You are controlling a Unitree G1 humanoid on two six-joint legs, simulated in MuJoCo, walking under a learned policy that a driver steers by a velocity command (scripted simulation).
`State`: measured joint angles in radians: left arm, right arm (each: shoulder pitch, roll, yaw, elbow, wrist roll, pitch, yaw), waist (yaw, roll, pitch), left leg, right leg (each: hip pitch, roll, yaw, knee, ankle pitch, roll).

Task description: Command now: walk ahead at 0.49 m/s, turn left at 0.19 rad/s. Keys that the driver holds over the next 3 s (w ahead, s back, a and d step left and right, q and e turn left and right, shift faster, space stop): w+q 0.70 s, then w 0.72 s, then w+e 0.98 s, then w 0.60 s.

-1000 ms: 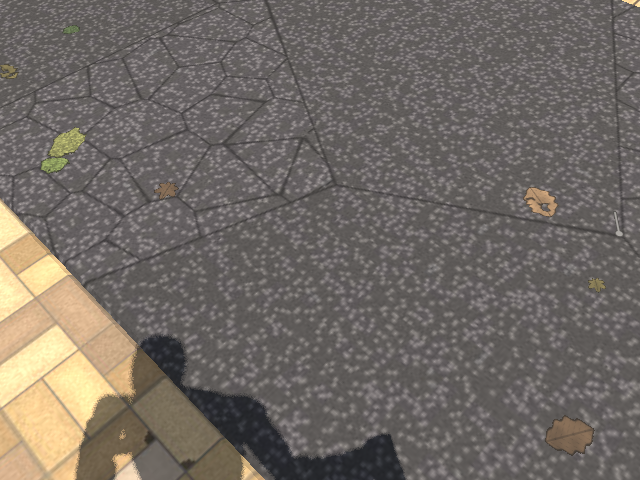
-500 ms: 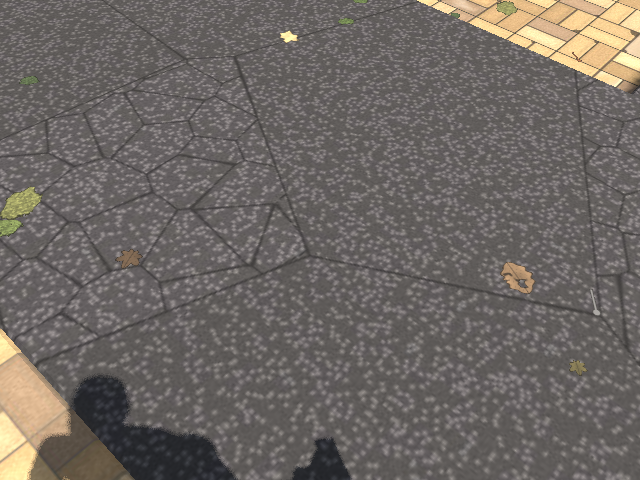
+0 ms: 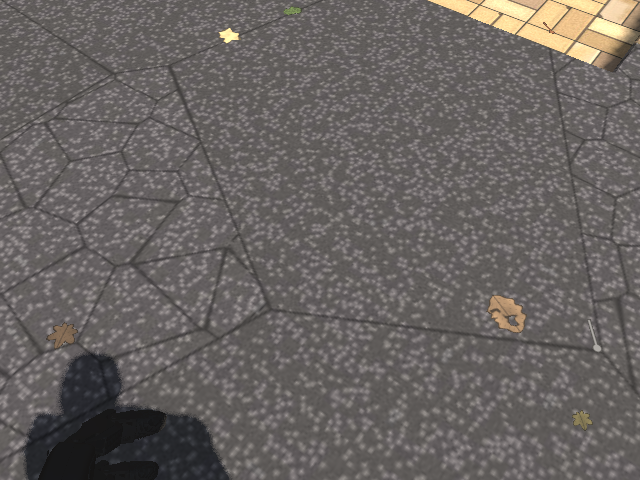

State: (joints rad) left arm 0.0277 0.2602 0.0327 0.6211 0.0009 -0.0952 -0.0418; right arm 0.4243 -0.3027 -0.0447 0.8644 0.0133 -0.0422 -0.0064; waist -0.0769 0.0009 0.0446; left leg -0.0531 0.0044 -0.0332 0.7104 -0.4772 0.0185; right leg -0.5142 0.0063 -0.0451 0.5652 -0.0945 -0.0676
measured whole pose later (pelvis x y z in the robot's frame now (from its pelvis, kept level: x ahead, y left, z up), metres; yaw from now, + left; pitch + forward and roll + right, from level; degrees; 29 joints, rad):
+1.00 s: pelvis +0.56 +0.12 +0.01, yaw +27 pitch +2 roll +0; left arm 0.06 0.28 0.03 0.70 0.00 -0.12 -0.04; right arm 0.39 -0.30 -0.07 0.75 0.01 -0.04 -0.01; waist -0.07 -0.02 0.00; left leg -0.02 -0.08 -0.16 0.46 -0.46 0.05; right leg -0.46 0.00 0.01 0.47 -0.06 -0.04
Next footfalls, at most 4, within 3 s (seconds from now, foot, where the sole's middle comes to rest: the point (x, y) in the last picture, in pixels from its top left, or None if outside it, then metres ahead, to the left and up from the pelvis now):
0.50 left None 0.42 0.17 -0.76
1.00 right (270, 334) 0.76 0.09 -0.76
1.50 left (121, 289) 0.91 0.44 -0.76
2.04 right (191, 179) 1.25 0.29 -0.76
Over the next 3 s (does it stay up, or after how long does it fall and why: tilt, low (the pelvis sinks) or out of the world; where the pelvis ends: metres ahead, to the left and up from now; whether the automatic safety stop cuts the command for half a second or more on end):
stays up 1.60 0.37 0.02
